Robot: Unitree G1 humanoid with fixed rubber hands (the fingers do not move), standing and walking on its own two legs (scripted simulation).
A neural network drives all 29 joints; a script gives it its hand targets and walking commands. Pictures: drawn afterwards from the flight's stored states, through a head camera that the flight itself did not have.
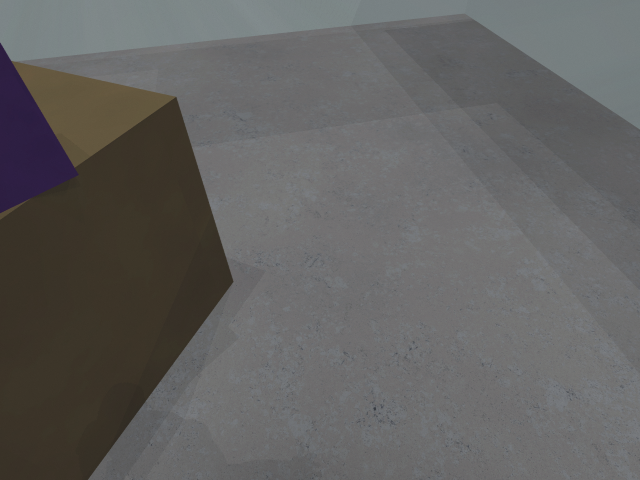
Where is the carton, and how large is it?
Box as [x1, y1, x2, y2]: [0, 43, 78, 212]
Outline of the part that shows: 0,43 1,212 78,174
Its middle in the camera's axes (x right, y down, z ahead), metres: -0.64 -0.21 +0.65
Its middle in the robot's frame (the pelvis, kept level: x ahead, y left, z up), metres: +0.62 +0.68 +0.16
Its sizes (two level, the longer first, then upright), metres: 0.221 0.207 0.294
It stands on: a pedestal, 0.78 m high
